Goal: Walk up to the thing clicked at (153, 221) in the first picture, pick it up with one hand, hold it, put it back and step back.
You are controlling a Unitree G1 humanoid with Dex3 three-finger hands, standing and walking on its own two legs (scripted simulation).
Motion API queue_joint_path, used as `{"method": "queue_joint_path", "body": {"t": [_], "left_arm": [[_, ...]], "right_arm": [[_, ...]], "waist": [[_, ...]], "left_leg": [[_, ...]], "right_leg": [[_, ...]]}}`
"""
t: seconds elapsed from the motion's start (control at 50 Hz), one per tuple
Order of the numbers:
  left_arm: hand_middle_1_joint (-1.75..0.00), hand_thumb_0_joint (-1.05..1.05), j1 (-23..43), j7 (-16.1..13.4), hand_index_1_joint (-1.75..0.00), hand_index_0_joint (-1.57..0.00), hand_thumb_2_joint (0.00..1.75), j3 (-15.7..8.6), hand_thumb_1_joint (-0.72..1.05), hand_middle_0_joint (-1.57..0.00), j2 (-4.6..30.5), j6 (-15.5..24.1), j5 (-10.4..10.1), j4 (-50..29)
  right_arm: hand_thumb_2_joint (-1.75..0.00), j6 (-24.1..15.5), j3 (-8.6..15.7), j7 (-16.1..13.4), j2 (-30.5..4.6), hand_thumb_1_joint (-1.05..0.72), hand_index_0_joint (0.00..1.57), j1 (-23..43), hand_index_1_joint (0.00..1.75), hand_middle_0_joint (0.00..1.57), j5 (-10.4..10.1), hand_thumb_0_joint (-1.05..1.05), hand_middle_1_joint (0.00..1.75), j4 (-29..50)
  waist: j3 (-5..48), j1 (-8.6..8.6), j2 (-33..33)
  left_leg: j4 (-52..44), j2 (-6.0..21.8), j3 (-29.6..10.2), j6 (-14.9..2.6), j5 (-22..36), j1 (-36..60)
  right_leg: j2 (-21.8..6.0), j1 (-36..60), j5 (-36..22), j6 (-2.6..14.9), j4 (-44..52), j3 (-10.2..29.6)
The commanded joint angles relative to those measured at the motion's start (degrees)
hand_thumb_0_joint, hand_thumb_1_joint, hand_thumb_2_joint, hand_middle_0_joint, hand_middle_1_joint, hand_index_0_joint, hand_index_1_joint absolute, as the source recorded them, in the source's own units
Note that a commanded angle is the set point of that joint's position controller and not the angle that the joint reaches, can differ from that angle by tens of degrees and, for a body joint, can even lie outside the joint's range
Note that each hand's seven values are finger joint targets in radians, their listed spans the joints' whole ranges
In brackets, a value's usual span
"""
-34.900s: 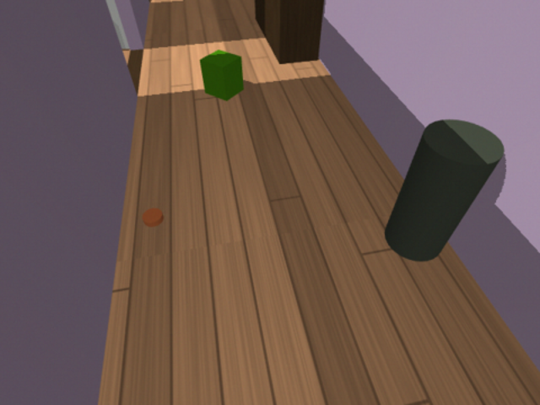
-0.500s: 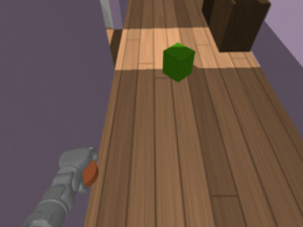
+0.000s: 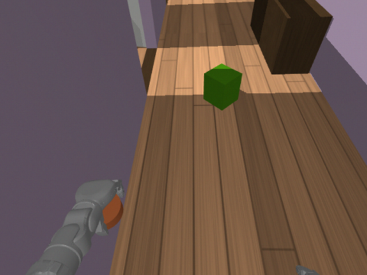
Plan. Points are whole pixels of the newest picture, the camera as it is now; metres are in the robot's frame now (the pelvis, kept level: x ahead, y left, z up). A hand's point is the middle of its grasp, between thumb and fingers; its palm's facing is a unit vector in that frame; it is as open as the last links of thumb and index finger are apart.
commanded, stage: hold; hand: left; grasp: from above
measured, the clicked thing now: (103, 210) +0.32 +0.23 -0.08
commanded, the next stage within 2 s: crouch in 1.34 s
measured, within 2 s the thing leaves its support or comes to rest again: neither
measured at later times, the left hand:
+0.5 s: hand (98, 215) +0.29 +0.22 -0.04, palm faces -0.45 -0.06 -0.89, open 11.1 cm
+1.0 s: hand (99, 218) +0.28 +0.22 -0.03, palm faces -0.46 -0.06 -0.89, open 11.1 cm
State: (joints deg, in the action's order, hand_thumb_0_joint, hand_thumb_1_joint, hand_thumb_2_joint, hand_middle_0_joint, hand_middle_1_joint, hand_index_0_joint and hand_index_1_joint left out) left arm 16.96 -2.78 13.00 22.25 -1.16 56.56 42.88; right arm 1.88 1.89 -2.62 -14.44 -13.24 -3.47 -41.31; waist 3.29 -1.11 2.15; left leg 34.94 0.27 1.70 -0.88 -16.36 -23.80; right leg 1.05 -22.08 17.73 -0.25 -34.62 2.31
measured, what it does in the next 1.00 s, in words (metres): stands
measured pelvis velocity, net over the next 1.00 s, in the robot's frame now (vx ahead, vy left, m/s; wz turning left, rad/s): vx -0.01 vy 0.00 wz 0.00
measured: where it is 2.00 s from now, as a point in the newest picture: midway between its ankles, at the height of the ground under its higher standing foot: outside the picture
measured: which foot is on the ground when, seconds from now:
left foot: down 0.00-1.00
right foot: down 0.00-1.00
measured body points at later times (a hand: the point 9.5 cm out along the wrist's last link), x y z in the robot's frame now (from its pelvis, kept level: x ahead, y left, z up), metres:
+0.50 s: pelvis -0.01 +0.00 +0.01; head +0.00 -0.02 +0.46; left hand +0.31 +0.22 +0.02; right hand +0.13 -0.26 -0.11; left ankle +0.01 +0.11 -0.73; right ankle +0.00 -0.12 -0.73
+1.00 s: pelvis -0.01 +0.00 +0.01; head +0.00 -0.02 +0.46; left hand +0.30 +0.22 +0.02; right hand +0.13 -0.26 -0.10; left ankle +0.01 +0.11 -0.73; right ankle +0.00 -0.12 -0.73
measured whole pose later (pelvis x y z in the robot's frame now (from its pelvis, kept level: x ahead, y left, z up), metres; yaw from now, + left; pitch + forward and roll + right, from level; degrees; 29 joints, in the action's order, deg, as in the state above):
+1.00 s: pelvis -0.01 +0.00 +0.01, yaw +0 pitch +1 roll +0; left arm 14.1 1.5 13.3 22.8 -0.2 56.2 37.3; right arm 3.4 0.8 -3.6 -14.5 -10.2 -4.2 -39.6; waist 0.7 0.1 2.6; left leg 27.7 0.1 1.7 -0.6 -11.9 -16.9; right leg 0.9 -15.8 14.0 0.1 -28.6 2.3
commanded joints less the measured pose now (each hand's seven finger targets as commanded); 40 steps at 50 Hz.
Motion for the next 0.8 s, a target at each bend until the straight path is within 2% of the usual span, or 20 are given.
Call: {"method": "queue_joint_path", "body": {"t": [0.0, 0.08, 0.14, 0.22, 0.3, 0.36, 0.42, 0.52, 0.56, 0.58, 0.66, 0.7, 0.72, 0.76, 0.78], "left_arm": [[-0.98, 0.0, 18.7, -1.7, -0.94, -0.9, 0.98, -5.0, 0.56, -0.86, 12.0, 0.4, -0.3, -11.5], [-0.97, 0.0, 17.9, -1.2, -0.94, -0.89, 1.0, -5.6, 0.55, -0.86, 12.6, 0.4, -0.3, -12.4], [-0.97, 0.0, 18.4, -0.7, -0.94, -0.89, 0.98, -5.2, 0.55, -0.86, 12.3, 0.4, -0.1, -12.8], [-0.97, 0.0, 18.0, -0.6, -0.93, -0.87, 0.97, -5.3, 0.53, -0.84, 12.4, 0.6, -0.2, -13.0], [-0.96, 0.0, 17.6, 0.0, -0.93, -0.87, 0.99, -5.7, 0.52, -0.84, 12.8, 0.8, 0.0, -14.4], [-0.98, 0.0, 18.4, 0.1, -0.94, -0.88, 0.97, -5.1, 0.54, -0.84, 12.2, 0.6, -0.2, -15.4], [-0.96, 0.0, 17.8, 0.5, -0.93, -0.87, 0.98, -5.8, 0.52, -0.84, 12.9, 0.9, -0.7, -15.8], [-0.98, 0.0, 16.2, 1.3, -0.94, -0.87, 0.99, -5.3, 0.52, -0.84, 12.3, 1.1, -0.8, -15.8], [-0.98, 0.0, 16.7, 1.4, -0.95, -0.88, 0.99, -6.3, 0.53, -0.85, 13.6, 1.1, -0.9, -16.2], [-0.97, 0.0, 16.6, 1.6, -0.93, -0.87, 0.97, -5.4, 0.52, -0.83, 12.4, 1.1, -0.9, -16.7], [-0.96, 0.0, 17.1, 2.0, -0.92, -0.85, 0.94, -5.6, 0.5, -0.82, 12.8, 1.1, -1.1, -17.3], [-0.96, 0.0, 15.7, 2.4, -0.92, -0.85, 0.94, -4.7, 0.5, -0.82, 11.6, 1.0, -1.2, -16.6], [-0.94, 0.0, 14.5, 2.4, -0.9, -0.86, 0.93, -5.6, 0.5, -0.82, 12.4, 1.1, -1.2, -16.6], [-0.95, 0.0, 15.2, 2.4, -0.91, -0.85, 0.94, -6.1, 0.49, -0.82, 13.1, 1.1, -1.0, -17.5], [-0.94, 0.0, 16.1, 2.4, -0.91, -0.84, 0.94, -5.7, 0.48, -0.81, 12.8, 1.2, -0.6, -17.6]], "right_arm": [[-0.9, -1.8, 2.7, -0.8, -8.0, -0.89, 0.2, 2.4, 0.3, 0.2, -0.3, 0.0, 0.3, 7.2], [-0.9, -1.4, 2.6, -0.8, -7.9, -0.89, 0.2, 3.1, 0.3, 0.2, -0.5, 0.0, 0.3, 7.7], [-0.9, -1.3, 2.5, -0.9, -7.9, -0.89, 0.2, 3.3, 0.3, 0.2, -0.4, 0.0, 0.3, 7.8], [-0.9, -1.2, 2.2, -0.9, -7.8, -0.89, 0.2, 4.0, 0.3, 0.2, -0.6, 0.0, 0.3, 8.3], [-0.9, -1.1, 2.3, -1.0, -7.7, -0.89, 0.2, 4.8, 0.3, 0.2, -0.6, 0.0, 0.3, 8.6], [-0.9, -1.2, 2.2, -1.0, -7.8, -0.89, 0.2, 5.0, 0.3, 0.2, -0.7, 0.0, 0.3, 8.7], [-0.9, -1.2, 1.9, -1.1, -7.6, -0.89, 0.2, 5.5, 0.3, 0.2, -0.7, 0.0, 0.3, 8.9], [-0.9, -1.2, 1.9, -1.2, -7.8, -0.89, 0.2, 5.9, 0.3, 0.2, -0.8, 0.0, 0.3, 8.9], [-0.9, -1.2, 1.8, -1.3, -7.8, -0.89, 0.2, 6.6, 0.3, 0.2, -0.8, 0.0, 0.3, 9.2], [-0.9, -1.3, 1.7, -1.3, -7.5, -0.9, 0.2, 6.5, 0.3, 0.2, -0.8, 0.0, 0.3, 9.3], [-0.9, -1.2, 1.5, -1.5, -7.5, -0.9, 0.2, 6.8, 0.3, 0.2, -0.9, 0.0, 0.3, 9.4], [-0.9, -1.2, 1.5, -1.5, -7.4, -0.9, 0.2, 7.2, 0.3, 0.2, -0.9, 0.0, 0.3, 9.5], [-0.9, -1.1, 1.5, -1.5, -7.4, -0.9, 0.2, 7.5, 0.3, 0.2, -1.0, 0.0, 0.3, 9.7], [-0.9, -1.0, 1.4, -1.6, -7.3, -0.9, 0.2, 7.7, 0.3, 0.2, -1.0, 0.0, 0.3, 9.8], [-0.9, -0.9, 1.4, -1.6, -7.4, -0.9, 0.2, 7.6, 0.3, 0.2, -0.9, 0.0, 0.3, 9.9]], "waist": [[14.3, -0.21, -1.0], [14.4, 0.73, -0.7], [13.5, 0.19, -0.2], [12.2, 0.71, -0.2], [12.7, 1.12, 0.3], [12.2, 0.42, -0.1], [11.5, 1.16, -0.2], [11.3, 1.01, -0.7], [11.3, 1.39, -0.6], [11.7, 1.21, -0.8], [10.5, 1.15, -1.0], [9.9, 1.04, -1.9], [10.2, 1.65, -1.3], [10.3, 1.7, -0.9], [10.4, 1.13, -0.9]], "left_leg": [[-4.4, -1.0, -0.5, -0.34, 14.9, 11.5], [-5.3, -1.1, -0.4, -0.3, 15.3, 12.4], [-5.8, -0.9, -0.4, -0.25, 15.3, 12.8], [-7.4, -0.8, -0.6, -0.08, 12.6, 12.6], [-7.8, -0.8, -0.7, 0.04, 13.4, 13.8], [-8.2, -0.7, -0.5, -0.05, 13.1, 14.3], [-8.7, -0.8, -0.6, -0.13, 11.3, 13.7], [-9.3, -0.4, -0.9, -0.03, 12.7, 14.6], [-9.4, -0.6, -0.7, -0.11, 12.4, 14.8], [-9.4, -0.7, -0.6, -0.18, 12.6, 14.9], [-9.7, -0.8, -0.2, -0.33, 12.0, 15.0], [-10.1, -0.8, -0.3, -0.41, 10.9, 15.1], [-10.2, -0.9, -0.2, -0.36, 11.0, 14.9], [-10.2, -1.0, -0.2, -0.3, 11.3, 15.0], [-10.2, -1.0, -0.1, -0.36, 11.2, 15.3]], "right_leg": [[1.4, 3.7, -14.8, 0.82, 5.9, 0.1], [1.3, 5.3, -15.0, 0.8, 6.7, -0.1], [1.4, 5.2, -14.8, 0.96, 7.0, -0.2], [1.4, 5.9, -11.9, 1.25, 8.0, -0.3], [1.4, 6.3, -12.2, 1.28, 8.4, -0.4], [1.4, 6.0, -12.4, 1.18, 8.9, -0.2], [1.2, 6.5, -10.5, 1.18, 9.6, -0.1], [1.4, 7.0, -11.5, 1.28, 9.5, -0.4], [1.3, 7.3, -11.1, 1.17, 10.1, -0.4], [1.2, 7.4, -11.4, 1.15, 10.0, -0.3], [1.1, 7.0, -11.0, 1.0, 10.8, -0.2], [1.1, 6.9, -9.9, 0.97, 11.2, -0.3], [0.9, 7.5, -10.0, 1.03, 11.2, -0.3], [1.0, 7.4, -10.0, 1.04, 11.2, -0.4], [1.0, 7.3, -10.2, 1.04, 11.2, -0.2]]}}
